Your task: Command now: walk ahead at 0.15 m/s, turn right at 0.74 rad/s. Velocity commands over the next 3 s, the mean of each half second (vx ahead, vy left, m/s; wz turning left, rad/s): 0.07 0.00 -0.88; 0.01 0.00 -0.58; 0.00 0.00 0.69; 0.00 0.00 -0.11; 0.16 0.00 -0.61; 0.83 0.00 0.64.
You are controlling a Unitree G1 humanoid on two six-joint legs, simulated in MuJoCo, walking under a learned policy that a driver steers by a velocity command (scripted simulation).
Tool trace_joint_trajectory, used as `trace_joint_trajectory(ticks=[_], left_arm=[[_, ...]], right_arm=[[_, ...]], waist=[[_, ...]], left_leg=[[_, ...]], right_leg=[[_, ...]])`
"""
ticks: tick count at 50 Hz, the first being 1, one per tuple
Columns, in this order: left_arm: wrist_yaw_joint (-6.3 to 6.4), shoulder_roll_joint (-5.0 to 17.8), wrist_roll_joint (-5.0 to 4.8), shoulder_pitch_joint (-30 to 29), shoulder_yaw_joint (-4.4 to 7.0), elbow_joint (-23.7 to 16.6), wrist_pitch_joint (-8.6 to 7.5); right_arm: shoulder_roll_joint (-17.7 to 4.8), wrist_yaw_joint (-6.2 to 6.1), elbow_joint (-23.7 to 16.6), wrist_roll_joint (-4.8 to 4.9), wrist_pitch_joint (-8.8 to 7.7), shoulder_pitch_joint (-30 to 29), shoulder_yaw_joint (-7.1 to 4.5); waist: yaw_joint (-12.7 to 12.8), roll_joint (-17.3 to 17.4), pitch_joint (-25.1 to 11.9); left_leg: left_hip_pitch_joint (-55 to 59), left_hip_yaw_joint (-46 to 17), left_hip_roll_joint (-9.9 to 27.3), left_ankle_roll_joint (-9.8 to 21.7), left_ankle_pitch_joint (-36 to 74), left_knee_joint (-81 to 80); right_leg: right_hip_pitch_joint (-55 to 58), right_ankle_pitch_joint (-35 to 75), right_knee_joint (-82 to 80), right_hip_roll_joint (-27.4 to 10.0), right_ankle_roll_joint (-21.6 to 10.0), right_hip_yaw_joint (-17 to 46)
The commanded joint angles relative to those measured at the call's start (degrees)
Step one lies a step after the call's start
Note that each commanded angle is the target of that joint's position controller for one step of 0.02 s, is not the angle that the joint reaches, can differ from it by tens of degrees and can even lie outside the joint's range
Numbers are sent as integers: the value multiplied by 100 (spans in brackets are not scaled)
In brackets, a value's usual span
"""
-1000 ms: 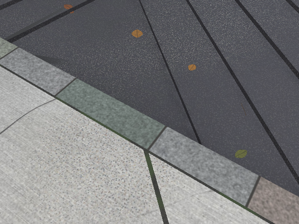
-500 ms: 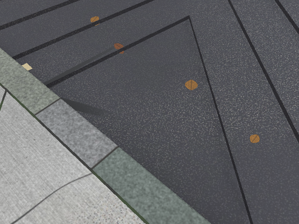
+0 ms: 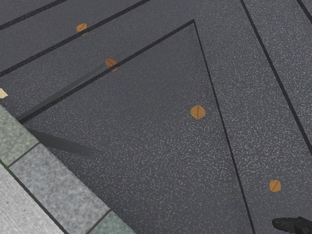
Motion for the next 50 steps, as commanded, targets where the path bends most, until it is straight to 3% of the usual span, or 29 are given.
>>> trace_joint_trajectory(ticks=[1,5,8,12,16,19,20,21,22,23,24,25,26,29,34,40,43,46,48,50], left_arm=[[73,986,-9,168,292,-422,-6],[177,1099,-87,298,385,-549,244],[217,1179,-94,436,468,-602,369],[186,1241,-18,346,544,-732,431],[80,1276,58,-106,562,-905,494],[61,1312,47,-638,558,-1081,508],[75,1289,-30,-659,552,-1082,500],[86,1045,-94,-300,493,-978,467],[102,673,-31,233,414,-894,484],[110,1216,67,167,543,-1028,528],[61,1507,178,-1,601,-958,571],[-7,1559,153,-69,630,-845,634],[-54,1512,91,-131,621,-779,677],[-134,1391,11,-316,556,-743,723],[-233,1226,-36,-519,488,-644,757],[-182,946,-19,-882,422,-534,808],[-103,614,38,-1077,304,-457,764],[0,200,63,-1030,92,-241,731],[93,323,71,-1056,89,-172,682],[162,403,68,-733,104,-50,588]], right_arm=[[-554,-32,-194,19,187,672,-170],[-676,46,-299,41,282,112,-240],[-674,83,-384,78,230,-290,-238],[-719,121,-456,136,81,-567,-228],[-687,137,-510,218,-28,-391,-172],[-849,78,-394,276,-43,216,-239],[-939,33,-335,270,-42,358,-281],[-978,-33,-363,239,-45,249,-287],[-1166,-66,-508,209,-20,341,-268],[-1427,19,-541,212,7,425,-326],[-1203,85,-405,240,-24,597,-321],[-938,116,-434,250,-36,372,-258],[-830,103,-491,181,-29,201,-221],[-813,22,-462,140,6,363,-201],[-877,69,-298,123,0,909,-270],[-833,105,-69,105,-107,1290,-287],[-670,164,96,116,-176,1481,-223],[-394,266,211,104,-215,1190,-62],[-791,352,366,110,-127,1358,-193],[-1103,443,448,211,-22,1503,-333]], waist=[[-473,-204,-1370],[-222,-462,-1338],[0,-648,-1077],[148,-855,-933],[11,-829,-911],[-316,-850,-867],[-417,-566,-877],[-243,102,-995],[-35,938,-1269],[-108,982,-1153],[-133,834,-1065],[-74,649,-854],[-71,607,-762],[-194,741,-730],[-412,802,-725],[-503,663,-726],[-560,535,-701],[-411,726,-685],[-456,1058,-564],[-288,927,-636]], left_leg=[[209,73,-8,-16,481,-484],[-221,-110,-78,-50,879,-843],[-596,-282,-152,-37,818,-1295],[-398,-390,-322,60,533,-1982],[838,-246,-551,154,255,-2411],[2208,-413,-518,158,286,-3691],[2776,-559,-334,184,745,-4497],[3522,-807,179,309,1102,-5120],[4085,-1890,1422,620,1598,-5046],[3554,-2748,2132,1103,2840,-5100],[3194,-2525,2142,1277,3372,-5117],[2839,-1733,1751,1225,3256,-5108],[2618,-1119,1367,1170,3167,-5109],[2663,-299,1025,1072,3368,-5086],[3313,-73,1230,920,2685,-5197],[3405,-195,1659,1214,1775,-5442],[3298,-393,1698,1400,1071,-5607],[2646,-249,1443,1381,550,-5764],[2512,-466,1265,1414,1312,-5550],[2582,-666,1253,1334,2321,-5178]], right_leg=[[767,4051,-160,-1414,-384,1698],[1079,2091,-277,-1164,-27,2275],[1535,929,-347,-1153,-86,2755],[1809,629,-234,-1169,-294,3150],[1115,1770,-32,-1105,-307,3300],[511,1205,-8,-982,67,3619],[235,51,271,-760,315,3541],[-197,-2119,851,-355,602,2953],[-631,-3400,2373,191,766,1746],[-1264,-3637,3300,397,835,985],[-1219,-3086,3914,-53,869,712],[-1104,-2569,4291,-264,864,547],[-1039,-2216,4671,-285,877,358],[-1241,-1773,5266,-474,928,-59],[-1648,-1667,4716,-843,1099,-323],[-1591,-1946,4113,-899,1005,-232],[-1281,-2131,3278,-751,865,-9],[-13,-2327,1612,-816,690,-213],[380,-2169,971,-686,585,-744],[725,-1346,-12,-644,450,-806]])
Next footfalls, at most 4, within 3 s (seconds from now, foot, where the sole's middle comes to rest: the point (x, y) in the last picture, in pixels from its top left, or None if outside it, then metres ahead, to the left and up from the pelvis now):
0.42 left None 0.20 0.12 -0.77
1.04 right None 0.04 0.00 -0.77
1.44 left None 0.16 0.21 -0.77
1.96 right None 0.08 0.06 -0.77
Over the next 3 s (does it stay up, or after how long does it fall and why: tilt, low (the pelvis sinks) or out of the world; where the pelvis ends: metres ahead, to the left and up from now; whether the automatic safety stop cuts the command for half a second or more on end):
stays up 0.35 -0.08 -0.06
